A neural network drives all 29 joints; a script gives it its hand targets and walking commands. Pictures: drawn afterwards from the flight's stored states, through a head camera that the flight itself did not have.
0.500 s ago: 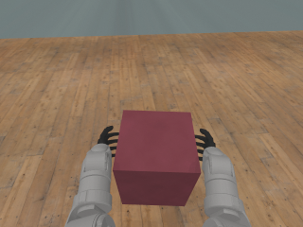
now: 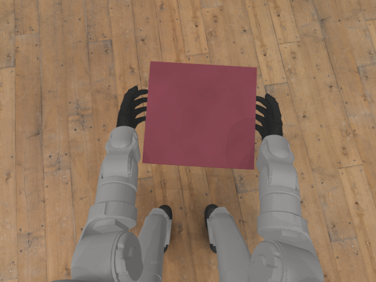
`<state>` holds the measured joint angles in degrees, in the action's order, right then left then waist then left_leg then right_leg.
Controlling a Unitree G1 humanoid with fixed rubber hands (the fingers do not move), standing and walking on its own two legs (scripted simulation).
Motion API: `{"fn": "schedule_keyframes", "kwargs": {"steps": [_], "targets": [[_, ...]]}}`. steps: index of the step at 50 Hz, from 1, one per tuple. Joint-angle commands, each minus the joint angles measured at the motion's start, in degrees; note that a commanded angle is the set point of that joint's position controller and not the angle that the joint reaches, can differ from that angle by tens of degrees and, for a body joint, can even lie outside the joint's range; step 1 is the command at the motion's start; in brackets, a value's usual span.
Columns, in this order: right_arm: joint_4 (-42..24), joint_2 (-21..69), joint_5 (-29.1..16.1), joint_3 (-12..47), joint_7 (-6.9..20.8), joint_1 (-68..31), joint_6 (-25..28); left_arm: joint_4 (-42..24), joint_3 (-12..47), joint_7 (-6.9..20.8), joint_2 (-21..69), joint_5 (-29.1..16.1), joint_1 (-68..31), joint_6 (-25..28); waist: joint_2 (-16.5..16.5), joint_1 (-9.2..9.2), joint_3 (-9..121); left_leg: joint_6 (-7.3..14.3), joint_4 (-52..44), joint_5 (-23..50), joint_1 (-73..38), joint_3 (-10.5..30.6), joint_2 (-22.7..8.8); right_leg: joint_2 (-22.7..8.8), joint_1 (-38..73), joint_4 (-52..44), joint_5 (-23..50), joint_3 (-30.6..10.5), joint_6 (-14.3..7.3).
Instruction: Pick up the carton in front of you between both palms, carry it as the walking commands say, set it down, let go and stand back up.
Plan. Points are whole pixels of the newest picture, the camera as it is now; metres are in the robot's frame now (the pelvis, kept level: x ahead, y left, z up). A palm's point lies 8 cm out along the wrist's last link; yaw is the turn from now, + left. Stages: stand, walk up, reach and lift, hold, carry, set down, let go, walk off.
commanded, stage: set down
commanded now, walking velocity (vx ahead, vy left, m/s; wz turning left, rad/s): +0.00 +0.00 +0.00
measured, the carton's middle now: (197, 125) +0.44 -0.03 -0.17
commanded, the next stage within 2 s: none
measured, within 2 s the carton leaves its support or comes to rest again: rests again in 1.64 s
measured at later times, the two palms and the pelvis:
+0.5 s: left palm (146, 116) +0.48 +0.11 -0.22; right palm (256, 128) +0.44 -0.19 -0.21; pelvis +0.00 +0.00 -0.12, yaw +0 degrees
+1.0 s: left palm (160, 115) +0.53 +0.09 -0.36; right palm (247, 131) +0.47 -0.21 -0.36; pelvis -0.04 +0.01 -0.23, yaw -1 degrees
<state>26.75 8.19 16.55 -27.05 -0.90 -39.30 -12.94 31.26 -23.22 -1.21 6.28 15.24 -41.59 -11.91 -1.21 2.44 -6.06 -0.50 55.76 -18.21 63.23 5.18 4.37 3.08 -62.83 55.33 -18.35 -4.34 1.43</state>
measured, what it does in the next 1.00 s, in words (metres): lowers itself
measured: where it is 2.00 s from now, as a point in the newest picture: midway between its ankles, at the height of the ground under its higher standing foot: (188, 237)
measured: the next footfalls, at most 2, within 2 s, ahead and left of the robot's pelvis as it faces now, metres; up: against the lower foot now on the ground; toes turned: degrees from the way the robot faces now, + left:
none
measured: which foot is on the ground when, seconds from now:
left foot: down 0.00-1.00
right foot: down 0.00-1.00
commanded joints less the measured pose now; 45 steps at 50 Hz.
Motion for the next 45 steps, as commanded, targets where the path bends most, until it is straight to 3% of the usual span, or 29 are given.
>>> {"fn": "schedule_keyframes", "kwargs": {"steps": [1,8,15,29,45], "targets": [[-1.48,51.54,-9.9,39.71,12.77,-33.69,2.37,-1.86,38.25,11.31,53.85,-8.95,-32.06,2.02,-1.08,1.08,74.37,-1.02,3.57,29.37,-26.94,-2.58,3.93,5.56,23.59,4.81,29.55,3.97,0.89],[5.16,52.02,-8.5,35.3,15.25,-31.31,-2.57,4.53,33.27,13.43,53.58,-6.52,-29.6,-2.68,-0.48,1.1,62.43,-1.05,6.94,17.91,-9.31,-3.49,4.6,5.47,8.32,8.31,19.54,4.34,1.42],[9.0,49.63,-7.17,30.05,14.12,-34.74,-1.76,9.18,28.76,12.83,50.42,-5.4,-33.19,-1.52,-0.84,2.27,61.42,-0.95,13.25,16.0,2.62,-4.22,5.3,5.39,-0.57,14.44,19.83,4.62,1.56],[6.86,44.05,-12.33,30.23,10.58,-52.65,-2.24,10.57,29.97,8.55,45.37,-9.57,-51.19,-2.01,-2.84,3.67,74.25,-1.8,28.47,8.59,10.23,-6.6,6.65,6.4,-12.1,28.71,12.29,7.64,2.93],[10.35,36.63,-11.74,21.79,11.06,-68.55,-4.19,19.11,23.16,7.82,37.64,-9.37,-66.21,-3.94,-4.96,6.06,67.82,-1.56,41.19,2.25,19.37,-7.56,6.27,5.55,-25.92,40.91,5.28,10.17,2.74]]}}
